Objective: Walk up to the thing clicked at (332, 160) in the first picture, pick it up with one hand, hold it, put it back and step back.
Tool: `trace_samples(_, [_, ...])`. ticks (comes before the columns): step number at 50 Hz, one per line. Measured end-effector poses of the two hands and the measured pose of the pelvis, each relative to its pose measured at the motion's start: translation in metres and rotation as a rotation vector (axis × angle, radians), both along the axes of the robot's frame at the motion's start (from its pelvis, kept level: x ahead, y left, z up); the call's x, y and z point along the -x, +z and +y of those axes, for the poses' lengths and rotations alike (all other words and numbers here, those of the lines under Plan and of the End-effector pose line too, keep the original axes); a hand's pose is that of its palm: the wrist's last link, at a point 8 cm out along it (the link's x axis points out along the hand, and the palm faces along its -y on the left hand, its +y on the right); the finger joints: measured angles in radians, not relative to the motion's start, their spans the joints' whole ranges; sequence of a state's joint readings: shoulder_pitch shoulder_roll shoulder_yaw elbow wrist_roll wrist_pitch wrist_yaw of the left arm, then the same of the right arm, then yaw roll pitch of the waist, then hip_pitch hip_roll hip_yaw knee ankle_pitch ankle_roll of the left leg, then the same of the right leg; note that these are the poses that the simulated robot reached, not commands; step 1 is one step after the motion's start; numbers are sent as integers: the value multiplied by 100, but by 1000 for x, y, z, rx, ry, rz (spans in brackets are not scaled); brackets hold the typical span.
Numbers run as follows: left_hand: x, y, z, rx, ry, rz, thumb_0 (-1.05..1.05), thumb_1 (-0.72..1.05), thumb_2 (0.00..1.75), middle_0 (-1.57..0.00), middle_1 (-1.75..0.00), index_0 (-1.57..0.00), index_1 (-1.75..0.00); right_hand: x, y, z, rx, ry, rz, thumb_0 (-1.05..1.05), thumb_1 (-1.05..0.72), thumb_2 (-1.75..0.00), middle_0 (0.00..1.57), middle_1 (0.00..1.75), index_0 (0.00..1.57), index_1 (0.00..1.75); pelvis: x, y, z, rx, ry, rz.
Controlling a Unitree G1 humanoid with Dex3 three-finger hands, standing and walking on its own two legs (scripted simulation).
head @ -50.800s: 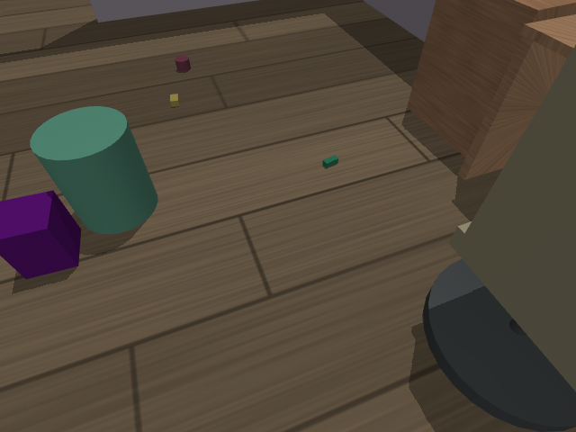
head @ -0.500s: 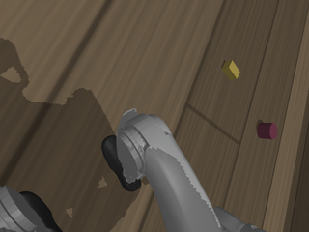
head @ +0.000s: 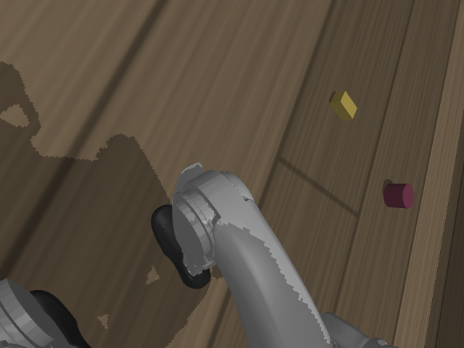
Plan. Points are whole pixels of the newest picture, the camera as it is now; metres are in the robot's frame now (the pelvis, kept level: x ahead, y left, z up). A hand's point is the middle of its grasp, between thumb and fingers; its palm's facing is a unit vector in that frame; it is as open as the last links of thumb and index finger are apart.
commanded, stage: close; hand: left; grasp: from above
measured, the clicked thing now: out of the picture +0.48 +0.35 -0.32
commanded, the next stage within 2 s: settle in 0.20 s
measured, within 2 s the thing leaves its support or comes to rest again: leaves its support in 0.66 s
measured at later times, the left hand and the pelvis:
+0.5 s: hand out of the picture +0.46 +0.34 -0.28, palm faces -0.19 -0.40 -0.90, open 6.8 cm; pelvis +0.00 +0.00 +0.00, yaw +0 degrees
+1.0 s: hand out of the picture +0.46 +0.36 -0.21, palm faces -0.17 -0.39 -0.90, open 6.6 cm; pelvis +0.00 +0.00 +0.01, yaw +2 degrees
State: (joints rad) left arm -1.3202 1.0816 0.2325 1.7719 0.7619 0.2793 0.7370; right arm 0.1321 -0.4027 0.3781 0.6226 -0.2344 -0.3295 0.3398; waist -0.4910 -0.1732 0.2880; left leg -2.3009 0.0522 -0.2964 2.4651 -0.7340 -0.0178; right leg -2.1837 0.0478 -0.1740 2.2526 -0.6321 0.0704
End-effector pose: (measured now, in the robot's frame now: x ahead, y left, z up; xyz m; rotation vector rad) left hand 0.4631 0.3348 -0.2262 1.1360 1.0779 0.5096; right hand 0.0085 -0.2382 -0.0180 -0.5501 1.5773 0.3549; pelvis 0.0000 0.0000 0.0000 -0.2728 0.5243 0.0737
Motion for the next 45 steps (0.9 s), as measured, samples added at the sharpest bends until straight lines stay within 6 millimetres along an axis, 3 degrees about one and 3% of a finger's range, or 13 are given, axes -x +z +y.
trace_samples(31, [3,5,12,10,0,9,0,45,18,-97,-27,-99,-26,-2,-2,2,0,-14,-20,1,-92,-90,19,30,20,30,2,1,2,0,1,5])
trace_samples(37, [0,20,21,5,26,-36,0,46,15,-99,-24,-101,-22,-2,-2,1,-6,-32,-19,1,-92,-90,19,30,20,30,1,3,1,-7,3,22])
trace_samples(45, [-5,57,33,5,23,-38,0,47,14,-101,-20,-103,-18,-2,-6,-6,1,-92,-42,0,-91,-90,19,30,20,30,-3,6,-1,-21,10,48])
